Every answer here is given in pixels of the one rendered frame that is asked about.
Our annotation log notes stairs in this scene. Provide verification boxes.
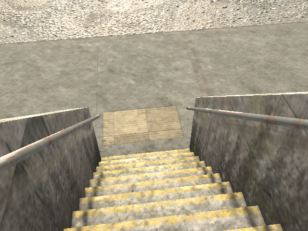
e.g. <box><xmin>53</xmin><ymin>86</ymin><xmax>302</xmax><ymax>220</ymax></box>
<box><xmin>64</xmin><ymin>148</ymin><xmax>283</xmax><ymax>231</ymax></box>

